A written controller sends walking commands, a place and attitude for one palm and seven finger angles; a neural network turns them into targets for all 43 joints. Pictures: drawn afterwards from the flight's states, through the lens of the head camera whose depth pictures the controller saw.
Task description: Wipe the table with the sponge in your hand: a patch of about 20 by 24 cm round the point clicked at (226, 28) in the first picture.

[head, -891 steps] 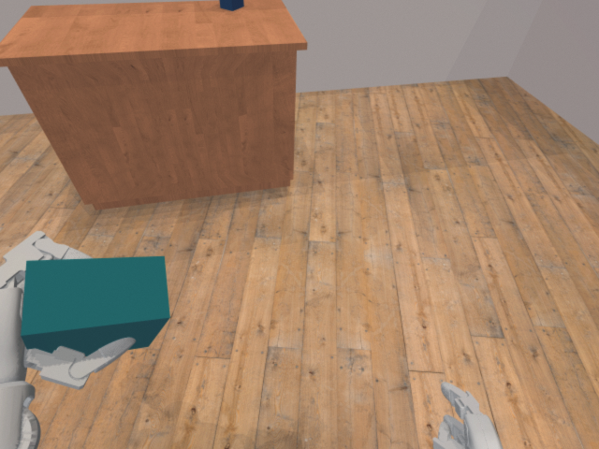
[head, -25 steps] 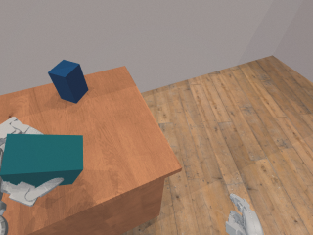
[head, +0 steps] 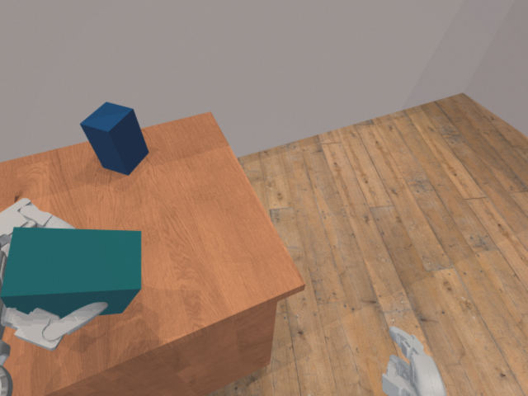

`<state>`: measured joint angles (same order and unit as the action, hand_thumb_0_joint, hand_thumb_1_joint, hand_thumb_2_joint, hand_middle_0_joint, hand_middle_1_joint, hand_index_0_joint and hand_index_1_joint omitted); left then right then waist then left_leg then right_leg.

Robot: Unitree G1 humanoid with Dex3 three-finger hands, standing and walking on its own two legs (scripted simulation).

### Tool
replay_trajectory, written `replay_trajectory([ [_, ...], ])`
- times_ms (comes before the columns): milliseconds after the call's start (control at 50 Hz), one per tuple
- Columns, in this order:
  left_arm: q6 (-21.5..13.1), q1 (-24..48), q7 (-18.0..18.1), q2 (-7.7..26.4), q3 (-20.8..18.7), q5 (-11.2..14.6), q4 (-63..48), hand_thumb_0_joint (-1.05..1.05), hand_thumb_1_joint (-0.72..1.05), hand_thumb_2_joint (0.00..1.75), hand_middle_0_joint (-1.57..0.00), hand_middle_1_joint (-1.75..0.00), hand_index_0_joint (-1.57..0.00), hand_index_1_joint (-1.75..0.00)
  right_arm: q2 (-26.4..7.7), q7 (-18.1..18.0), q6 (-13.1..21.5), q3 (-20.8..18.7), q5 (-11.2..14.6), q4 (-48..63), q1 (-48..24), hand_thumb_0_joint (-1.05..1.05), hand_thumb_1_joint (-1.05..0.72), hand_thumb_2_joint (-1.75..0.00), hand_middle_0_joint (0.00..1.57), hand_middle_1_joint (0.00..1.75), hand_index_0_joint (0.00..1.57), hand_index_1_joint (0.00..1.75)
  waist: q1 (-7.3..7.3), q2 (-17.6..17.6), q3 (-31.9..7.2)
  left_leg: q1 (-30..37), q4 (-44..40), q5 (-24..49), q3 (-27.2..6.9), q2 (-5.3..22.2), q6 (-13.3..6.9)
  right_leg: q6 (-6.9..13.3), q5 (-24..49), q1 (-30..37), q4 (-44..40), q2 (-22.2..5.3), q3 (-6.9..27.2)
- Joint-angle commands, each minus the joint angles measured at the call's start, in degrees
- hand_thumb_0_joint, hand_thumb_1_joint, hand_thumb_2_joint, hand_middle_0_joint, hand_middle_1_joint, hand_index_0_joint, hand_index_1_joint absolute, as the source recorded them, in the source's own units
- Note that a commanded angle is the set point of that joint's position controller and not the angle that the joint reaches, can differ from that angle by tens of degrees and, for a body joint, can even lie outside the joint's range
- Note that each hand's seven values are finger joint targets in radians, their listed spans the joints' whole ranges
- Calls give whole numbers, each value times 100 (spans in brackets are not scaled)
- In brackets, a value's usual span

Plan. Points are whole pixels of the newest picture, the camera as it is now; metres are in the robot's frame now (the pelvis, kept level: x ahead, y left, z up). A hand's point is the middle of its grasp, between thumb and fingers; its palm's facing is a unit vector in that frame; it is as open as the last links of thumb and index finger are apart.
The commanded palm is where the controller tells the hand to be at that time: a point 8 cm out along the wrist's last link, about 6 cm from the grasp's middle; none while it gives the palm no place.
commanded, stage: shuffle to correct the standing spot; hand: left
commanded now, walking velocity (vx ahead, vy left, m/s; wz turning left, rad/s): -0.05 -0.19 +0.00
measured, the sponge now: (95, 277) +0.22 +0.21 +0.14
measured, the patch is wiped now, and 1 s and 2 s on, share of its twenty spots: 0.00 0.00 0.00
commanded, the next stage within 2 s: come to a stop and stand still in 0.78 s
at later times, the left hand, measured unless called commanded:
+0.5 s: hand (63, 269) +0.22 +0.23 +0.16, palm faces +0.28 -0.86 -0.43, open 10.2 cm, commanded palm +0.16 +0.28 +0.18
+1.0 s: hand (20, 242) +0.24 +0.27 +0.18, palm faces +0.36 -0.77 -0.53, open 10.2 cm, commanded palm +0.15 +0.28 +0.18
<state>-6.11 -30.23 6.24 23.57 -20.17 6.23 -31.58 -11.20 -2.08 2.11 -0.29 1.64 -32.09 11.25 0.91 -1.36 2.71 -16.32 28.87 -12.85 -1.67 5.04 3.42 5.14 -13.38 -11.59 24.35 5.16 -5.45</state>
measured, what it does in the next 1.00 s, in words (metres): stands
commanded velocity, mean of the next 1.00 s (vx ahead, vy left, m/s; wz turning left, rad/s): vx -0.06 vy -0.16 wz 0.00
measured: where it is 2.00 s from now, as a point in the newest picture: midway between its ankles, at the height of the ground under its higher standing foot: outside the picture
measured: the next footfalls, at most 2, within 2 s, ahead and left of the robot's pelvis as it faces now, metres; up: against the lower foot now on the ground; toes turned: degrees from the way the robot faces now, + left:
none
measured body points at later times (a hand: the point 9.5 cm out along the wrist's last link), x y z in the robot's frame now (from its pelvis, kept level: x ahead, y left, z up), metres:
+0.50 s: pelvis +0.00 +0.00 +0.00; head +0.03 +0.00 +0.45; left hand +0.20 +0.27 +0.19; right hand +0.17 -0.24 -0.09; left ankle +0.03 +0.16 -0.74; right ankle +0.00 -0.06 -0.74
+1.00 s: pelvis -0.01 +0.00 +0.00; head +0.03 +0.01 +0.45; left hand +0.21 +0.31 +0.21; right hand +0.17 -0.23 -0.08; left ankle +0.03 +0.15 -0.73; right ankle +0.00 -0.06 -0.74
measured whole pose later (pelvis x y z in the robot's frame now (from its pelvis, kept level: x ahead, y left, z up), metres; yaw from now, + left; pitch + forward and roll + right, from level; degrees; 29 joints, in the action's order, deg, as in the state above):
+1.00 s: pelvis -0.01 +0.00 +0.00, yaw +0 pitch +1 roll -1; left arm -10.4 -15.9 2.1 31.6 -25.0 3.3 -22.3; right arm -10.9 -2.2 6.1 -1.2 0.6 -33.1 12.4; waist -2.9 0.8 4.4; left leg -17.8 29.4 -10.7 0.3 4.9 1.3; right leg 5.0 -12.8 -13.1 24.8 4.6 -5.3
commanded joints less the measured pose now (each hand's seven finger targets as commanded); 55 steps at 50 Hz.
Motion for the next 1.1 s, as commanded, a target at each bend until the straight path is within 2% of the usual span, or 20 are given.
replay_trajectory([
  [0,-330,428,163,861,-681,25,-1173,0,10,130,-120,-160,-120,-160,-690,-85,303,-256,22,821,-452,0,-90,-90,20,30,20,30,31,13,-771,336,-53,118,-268,282,-488,-219,664,-41,-612,-1194,1067],
  [60,-323,526,203,859,-619,35,-1203,0,10,130,-120,-160,-120,-160,-660,-88,300,-232,56,774,-475,0,-90,-90,20,30,20,30,63,45,-685,486,76,-127,-264,192,-480,-91,349,-356,-714,-1305,1164],
  [100,-346,572,208,855,-637,21,-1229,0,10,130,-120,-160,-120,-160,-681,-91,302,-231,18,786,-496,0,-90,-90,20,30,20,30,43,44,-690,427,4,-120,-300,232,-514,-145,270,-327,-679,-1267,1111],
  [200,-391,488,192,955,-755,-5,-1381,0,10,130,-120,-160,-120,-160,-689,-84,303,-241,-21,808,-550,0,-90,-90,20,30,20,30,-10,-412,-887,320,-312,1073,-501,526,-596,-379,1155,282,-327,-1002,835],
  [300,-379,210,130,935,-771,3,-1337,0,10,130,-120,-160,-120,-160,-703,-51,294,-285,3,859,-464,0,-90,-90,20,30,20,30,-15,-425,-1115,488,-113,1938,-412,569,-533,-337,1868,569,-221,-1019,719],
  [440,-331,104,139,929,-801,54,-1171,0,10,130,-120,-160,-120,-160,-702,-63,248,-265,36,875,-456,0,-90,-90,20,30,20,30,16,29,-877,296,-14,558,-299,360,-477,-247,1085,177,-477,-1179,957],
  [560,-351,455,228,976,-729,49,-1333,0,10,130,-120,-160,-120,-160,-665,-113,277,-224,42,805,-531,0,-90,-90,20,30,20,30,59,-66,-688,458,-25,-110,-316,261,-504,-157,394,-312,-667,-1268,1156],
  [660,-367,523,236,919,-662,6,-1383,0,10,130,-120,-160,-120,-160,-681,-109,327,-231,20,798,-580,0,-90,-90,20,30,20,30,16,-490,-838,364,-375,884,-541,507,-567,-297,1012,196,-342,-1032,881],
  [740,-353,390,178,859,-672,-19,-1261,0,10,130,-120,-160,-120,-160,-696,-67,315,-266,6,831,-490,0,-90,-90,20,30,20,30,-27,-345,-970,366,-249,1394,-511,574,-551,-352,1390,439,-304,-1004,774],
  [820,-335,156,152,893,-747,10,-1228,0,10,130,-120,-160,-120,-160,-703,-56,289,-275,18,878,-474,0,-90,-90,20,30,20,30,-20,-256,-1037,368,-199,1306,-455,548,-524,-312,1416,450,-332,-1040,799],
  [880,-325,56,178,899,-778,38,-1160,0,10,130,-120,-160,-120,-160,-671,-69,266,-233,31,883,-490,0,-90,-90,20,30,20,30,-4,-211,-977,310,-203,786,-375,431,-501,-293,1149,380,-442,-1092,893],
  [900,-989,5947,-91,5217,-3931,-901,-1932,0,10,130,-120,-160,-120,-160,-988,-188,802,-555,-245,292,688,0,-90,-90,20,30,20,30,-223,1105,-5,-465,167,860,737,-63,-402,-1175,2251,-106,-983,-912,900],
  [920,-738,3136,-334,2147,-1988,-394,988,0,10,130,-120,-160,-120,-160,-569,-166,838,-427,-175,417,196,0,-90,-90,20,30,20,30,-209,885,-1074,-32,65,1117,565,-489,-504,-513,2519,350,-401,-1253,945],
  [940,-762,1554,-299,1896,-1779,-228,816,0,10,130,-120,-160,-120,-160,-791,-110,858,-504,-114,786,118,0,-90,-90,20,30,20,30,-473,620,-788,-1,370,1046,562,-278,-344,-746,3303,238,-450,-1253,1415],
  [960,-607,979,-326,999,-1017,-143,1317,0,10,130,-120,-160,-120,-160,-816,-82,847,-498,-10,721,-11,0,-90,-90,20,30,20,30,-374,-192,-1109,305,190,1231,638,-240,-372,-550,3605,511,16,-1335,1360],
  [980,-722,1254,-390,1142,-950,-168,387,0,10,130,-120,-160,-120,-160,-960,-50,813,-496,-56,843,96,0,-90,-90,20,30,20,30,-388,-451,-1323,356,14,1292,517,-133,-480,-748,3245,534,194,-1296,1264],
  [1020,-871,912,-360,738,-555,-99,-324,0,10,130,-120,-160,-120,-160,-863,95,869,-385,-18,891,-150,0,-90,-90,20,30,20,30,-408,-461,-1428,390,-44,1424,367,36,-576,-1002,2291,525,191,-1132,1010],
  [1040,-868,753,-327,583,-393,-125,-479,0,10,130,-120,-160,-120,-160,-818,156,905,-347,3,907,-209,0,-90,-90,20,30,20,30,-418,-98,-1410,374,-49,1264,344,13,-585,-1052,1926,523,71,-1073,996],
  [1060,-819,512,-244,283,-126,-94,-593,0,10,130,-120,-160,-120,-160,-707,181,936,-292,78,883,-425,0,-90,-90,20,30,20,30,-375,-28,-1464,619,-93,1138,331,17,-607,-991,1633,389,29,-1030,1006],
  [1080,-815,536,-162,604,-406,-171,-822,0,10,130,-120,-160,-120,-160,-766,149,934,-330,38,931,-341,0,-90,-90,20,30,20,30,-372,341,-1381,464,-48,855,299,-35,-581,-967,1242,367,-153,-1059,989],
])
